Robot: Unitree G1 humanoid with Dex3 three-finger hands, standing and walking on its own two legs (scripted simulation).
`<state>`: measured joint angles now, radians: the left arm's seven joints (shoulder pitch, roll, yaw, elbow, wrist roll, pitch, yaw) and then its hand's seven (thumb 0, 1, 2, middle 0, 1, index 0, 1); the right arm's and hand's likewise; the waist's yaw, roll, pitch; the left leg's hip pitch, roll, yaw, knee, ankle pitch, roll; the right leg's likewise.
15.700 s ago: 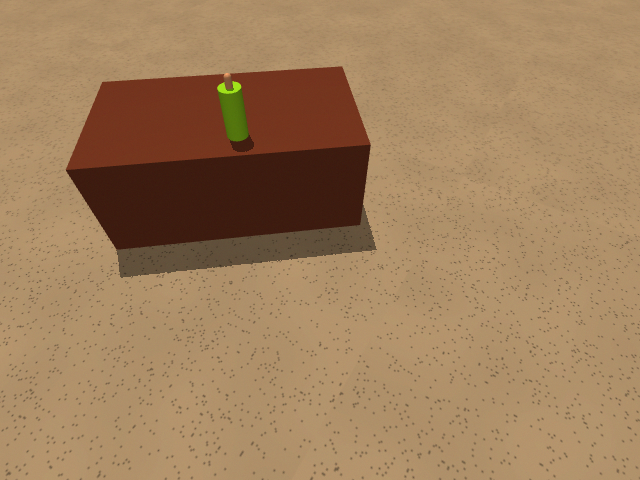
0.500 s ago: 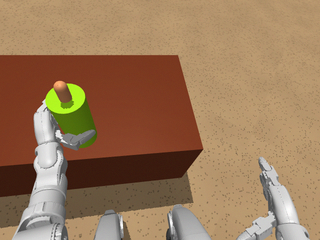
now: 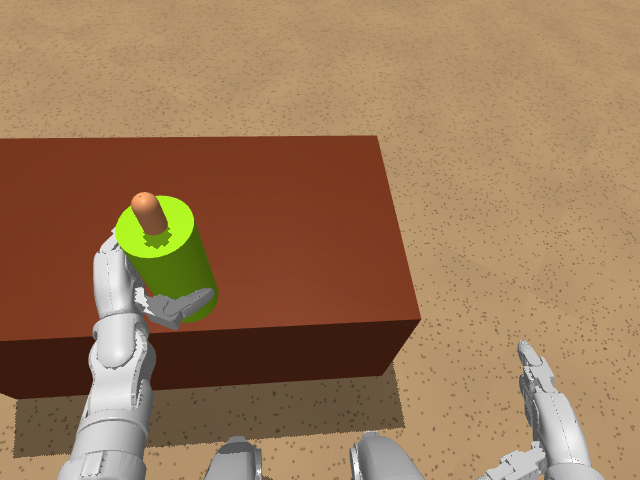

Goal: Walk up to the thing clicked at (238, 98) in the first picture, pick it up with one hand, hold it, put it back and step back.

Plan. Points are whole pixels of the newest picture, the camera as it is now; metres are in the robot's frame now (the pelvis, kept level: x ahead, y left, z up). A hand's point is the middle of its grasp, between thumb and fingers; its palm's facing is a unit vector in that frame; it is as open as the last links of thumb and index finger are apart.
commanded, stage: lift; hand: left
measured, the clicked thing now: (171, 257) +0.36 +0.16 +0.07
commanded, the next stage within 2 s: hold in 0.22 s
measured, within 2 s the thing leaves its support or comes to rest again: neither
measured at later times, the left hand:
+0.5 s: hand (165, 261) +0.36 +0.17 +0.06, palm faces +0.20 -0.98 -0.01, open 11.0 cm
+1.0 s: hand (167, 261) +0.35 +0.16 +0.08, palm faces +0.21 -0.98 -0.01, open 11.0 cm
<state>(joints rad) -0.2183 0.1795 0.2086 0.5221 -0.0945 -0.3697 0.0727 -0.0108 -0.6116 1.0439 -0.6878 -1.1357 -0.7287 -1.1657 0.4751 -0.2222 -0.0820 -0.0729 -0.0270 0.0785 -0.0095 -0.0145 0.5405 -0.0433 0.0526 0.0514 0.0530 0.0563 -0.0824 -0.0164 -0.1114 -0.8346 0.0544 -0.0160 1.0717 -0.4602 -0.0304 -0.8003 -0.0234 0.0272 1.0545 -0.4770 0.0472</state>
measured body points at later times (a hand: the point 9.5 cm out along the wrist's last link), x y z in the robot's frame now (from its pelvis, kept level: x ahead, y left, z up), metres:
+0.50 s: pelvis +0.02 +0.00 +0.01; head +0.07 +0.01 +0.46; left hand +0.35 +0.22 +0.06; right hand +0.17 -0.26 +0.00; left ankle +0.04 +0.14 -0.66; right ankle +0.02 -0.15 -0.66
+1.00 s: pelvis +0.01 +0.00 +0.02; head +0.05 +0.00 +0.47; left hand +0.33 +0.21 +0.08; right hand +0.17 -0.26 +0.00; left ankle +0.04 +0.14 -0.66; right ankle +0.02 -0.15 -0.66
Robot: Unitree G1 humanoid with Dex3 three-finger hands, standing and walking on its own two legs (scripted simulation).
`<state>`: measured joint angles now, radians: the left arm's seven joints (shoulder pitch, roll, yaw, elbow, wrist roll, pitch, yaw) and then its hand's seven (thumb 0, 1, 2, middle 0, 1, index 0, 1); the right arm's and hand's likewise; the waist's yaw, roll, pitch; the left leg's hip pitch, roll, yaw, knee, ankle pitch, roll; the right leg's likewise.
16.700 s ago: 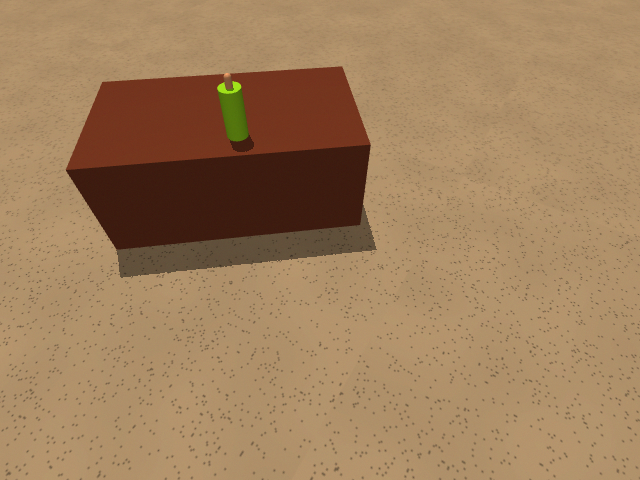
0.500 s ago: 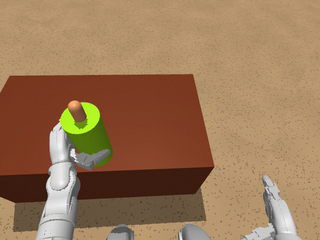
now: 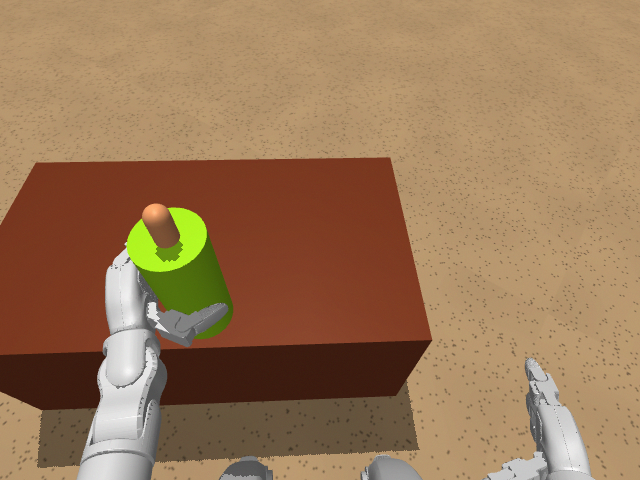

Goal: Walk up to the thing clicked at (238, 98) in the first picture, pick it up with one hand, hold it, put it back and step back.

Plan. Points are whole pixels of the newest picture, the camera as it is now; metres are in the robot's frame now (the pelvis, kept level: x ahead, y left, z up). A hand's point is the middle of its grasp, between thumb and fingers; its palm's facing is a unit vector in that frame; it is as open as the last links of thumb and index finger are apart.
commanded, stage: hold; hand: left
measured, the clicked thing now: (184, 271) +0.33 +0.15 +0.09
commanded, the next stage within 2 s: crouch in 1.92 s
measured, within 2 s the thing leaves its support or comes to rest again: neither
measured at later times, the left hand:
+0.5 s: hand (181, 279) +0.34 +0.17 +0.06, palm faces +0.21 -0.98 -0.01, open 11.0 cm
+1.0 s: hand (182, 278) +0.35 +0.17 +0.05, palm faces +0.21 -0.98 -0.01, open 11.0 cm
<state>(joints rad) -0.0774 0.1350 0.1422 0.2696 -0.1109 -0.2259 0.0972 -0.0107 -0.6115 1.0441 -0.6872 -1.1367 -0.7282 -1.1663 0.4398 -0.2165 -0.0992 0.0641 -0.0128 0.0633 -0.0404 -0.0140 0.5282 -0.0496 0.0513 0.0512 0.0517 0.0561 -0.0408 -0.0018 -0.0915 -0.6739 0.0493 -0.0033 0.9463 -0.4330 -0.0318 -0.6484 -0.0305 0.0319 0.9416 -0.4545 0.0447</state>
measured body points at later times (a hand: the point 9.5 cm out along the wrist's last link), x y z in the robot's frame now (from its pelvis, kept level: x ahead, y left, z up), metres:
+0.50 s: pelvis +0.01 +0.00 +0.00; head +0.05 +0.01 +0.45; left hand +0.32 +0.22 +0.06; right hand +0.16 -0.26 -0.03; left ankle +0.02 +0.14 -0.68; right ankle +0.01 -0.15 -0.68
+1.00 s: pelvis +0.01 +0.00 +0.00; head +0.06 +0.01 +0.45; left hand +0.33 +0.22 +0.05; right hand +0.16 -0.26 -0.03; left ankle +0.02 +0.14 -0.68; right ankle +0.01 -0.15 -0.68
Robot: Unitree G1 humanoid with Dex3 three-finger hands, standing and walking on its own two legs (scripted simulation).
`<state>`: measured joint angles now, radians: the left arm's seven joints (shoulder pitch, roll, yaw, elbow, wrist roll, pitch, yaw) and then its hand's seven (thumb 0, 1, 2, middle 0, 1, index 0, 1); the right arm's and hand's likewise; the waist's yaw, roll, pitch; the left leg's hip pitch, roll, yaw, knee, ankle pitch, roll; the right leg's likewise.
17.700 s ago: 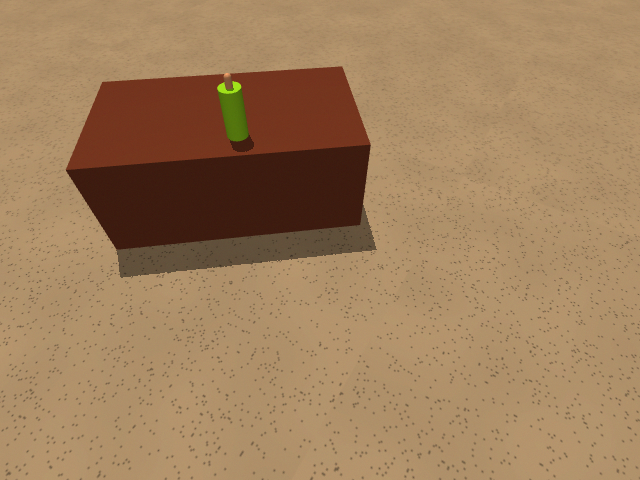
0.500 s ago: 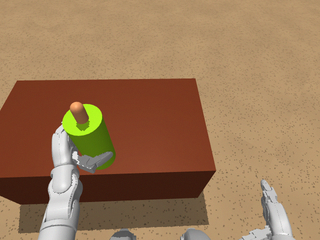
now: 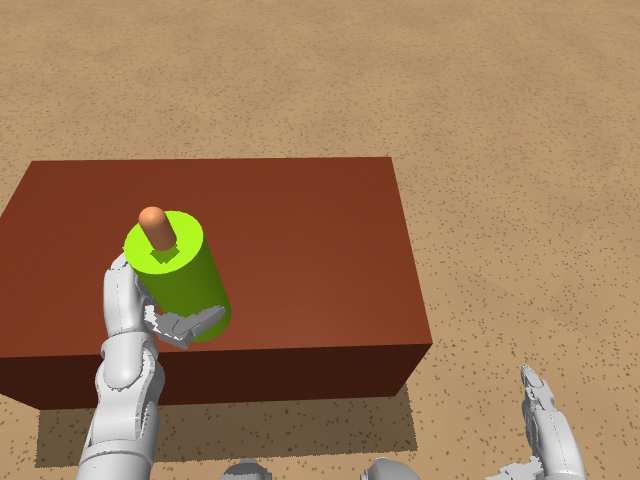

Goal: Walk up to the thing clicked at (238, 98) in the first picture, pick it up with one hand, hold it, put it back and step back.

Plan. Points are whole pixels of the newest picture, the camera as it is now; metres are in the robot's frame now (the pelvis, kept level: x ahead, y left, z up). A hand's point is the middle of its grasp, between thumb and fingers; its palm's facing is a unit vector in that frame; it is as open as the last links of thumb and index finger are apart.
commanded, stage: hold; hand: left
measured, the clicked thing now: (181, 274) +0.33 +0.16 +0.08
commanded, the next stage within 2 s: crouch in 0.92 s
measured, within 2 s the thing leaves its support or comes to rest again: neither
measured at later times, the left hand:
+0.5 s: hand (185, 293) +0.32 +0.16 +0.05, palm faces +0.19 -0.98 -0.03, open 11.0 cm
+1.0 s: hand (176, 283) +0.33 +0.17 +0.06, palm faces +0.22 -0.98 -0.01, open 11.0 cm
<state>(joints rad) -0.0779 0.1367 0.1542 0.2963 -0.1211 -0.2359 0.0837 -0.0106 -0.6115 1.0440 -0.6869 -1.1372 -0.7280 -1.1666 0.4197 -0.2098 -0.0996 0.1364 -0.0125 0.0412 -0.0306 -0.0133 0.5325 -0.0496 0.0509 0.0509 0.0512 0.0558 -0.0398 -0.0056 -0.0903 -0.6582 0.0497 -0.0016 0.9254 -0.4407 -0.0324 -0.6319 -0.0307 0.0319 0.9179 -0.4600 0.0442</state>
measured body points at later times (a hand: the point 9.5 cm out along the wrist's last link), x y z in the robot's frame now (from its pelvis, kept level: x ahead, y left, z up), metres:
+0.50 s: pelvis -0.01 +0.00 +0.00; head +0.04 +0.00 +0.45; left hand +0.31 +0.21 +0.05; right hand +0.15 -0.27 -0.04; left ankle +0.01 +0.14 -0.69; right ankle +0.00 -0.15 -0.69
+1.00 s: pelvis +0.00 +0.00 +0.00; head +0.03 +0.00 +0.45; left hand +0.31 +0.22 +0.07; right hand +0.15 -0.26 -0.03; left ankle +0.01 +0.14 -0.69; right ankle +0.00 -0.15 -0.69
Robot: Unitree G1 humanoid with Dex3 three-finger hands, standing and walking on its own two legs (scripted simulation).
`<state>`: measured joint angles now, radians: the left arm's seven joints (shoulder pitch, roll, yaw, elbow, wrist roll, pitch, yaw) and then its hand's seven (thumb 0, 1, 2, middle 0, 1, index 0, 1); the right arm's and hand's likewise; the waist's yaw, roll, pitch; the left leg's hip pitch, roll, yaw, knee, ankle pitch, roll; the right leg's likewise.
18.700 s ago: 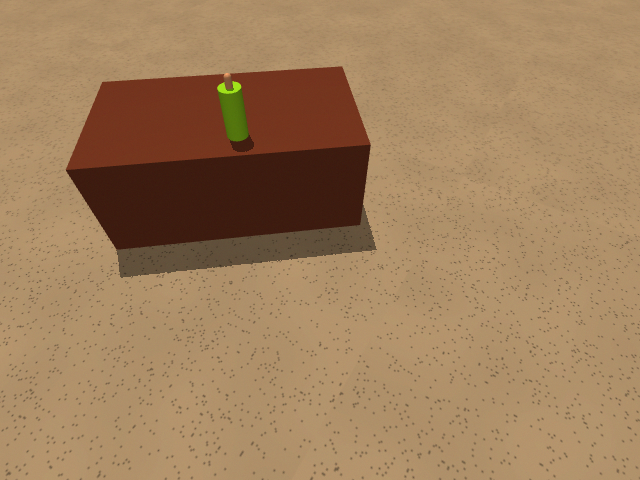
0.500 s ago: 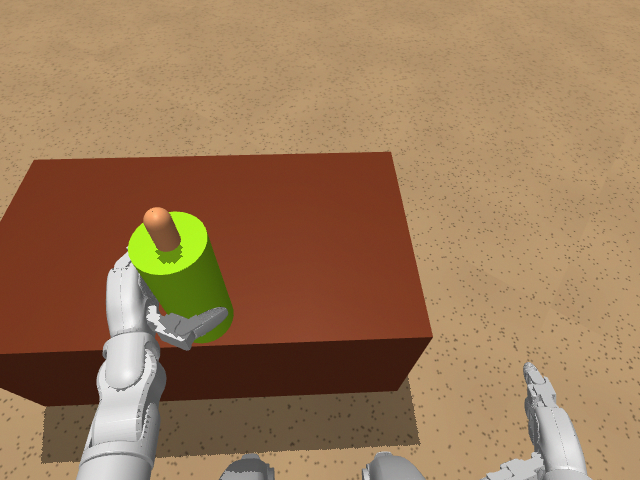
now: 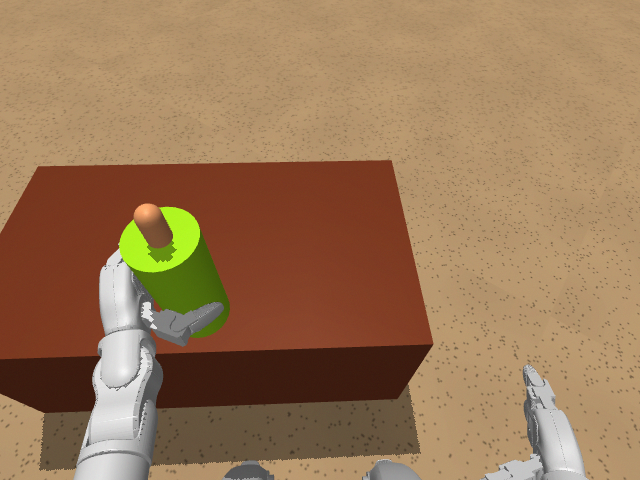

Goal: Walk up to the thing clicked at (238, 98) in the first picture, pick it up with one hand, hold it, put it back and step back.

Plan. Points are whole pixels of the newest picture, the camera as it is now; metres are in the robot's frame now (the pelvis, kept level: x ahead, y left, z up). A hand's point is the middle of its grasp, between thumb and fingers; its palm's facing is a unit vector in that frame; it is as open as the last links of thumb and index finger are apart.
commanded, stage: crouch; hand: left
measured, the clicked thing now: (178, 270) +0.33 +0.16 +0.10
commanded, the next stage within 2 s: lower in 1.30 s
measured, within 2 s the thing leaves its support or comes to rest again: neither
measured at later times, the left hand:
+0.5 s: hand (184, 281) +0.40 +0.20 -0.04, palm faces +0.24 -0.97 -0.02, open 11.0 cm
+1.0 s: hand (192, 274) +0.44 +0.21 -0.10, palm faces +0.25 -0.97 -0.02, open 11.0 cm
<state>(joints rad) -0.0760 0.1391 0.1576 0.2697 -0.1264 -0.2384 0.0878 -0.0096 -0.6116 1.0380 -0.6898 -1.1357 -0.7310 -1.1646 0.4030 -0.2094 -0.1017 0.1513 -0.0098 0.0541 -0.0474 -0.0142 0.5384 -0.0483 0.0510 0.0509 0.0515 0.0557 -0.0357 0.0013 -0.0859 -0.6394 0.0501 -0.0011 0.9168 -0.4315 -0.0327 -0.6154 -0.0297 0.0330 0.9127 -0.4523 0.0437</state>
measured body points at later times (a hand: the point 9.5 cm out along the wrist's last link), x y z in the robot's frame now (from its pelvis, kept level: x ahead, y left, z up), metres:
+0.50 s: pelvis -0.02 +0.00 -0.04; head +0.10 +0.03 +0.40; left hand +0.38 +0.25 -0.03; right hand +0.15 -0.27 -0.04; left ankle +0.02 +0.14 -0.69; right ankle +0.00 -0.15 -0.69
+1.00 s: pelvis -0.03 +0.00 -0.08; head +0.12 +0.05 +0.34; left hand +0.42 +0.26 -0.09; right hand +0.14 -0.26 -0.06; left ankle +0.01 +0.14 -0.69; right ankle +0.00 -0.15 -0.69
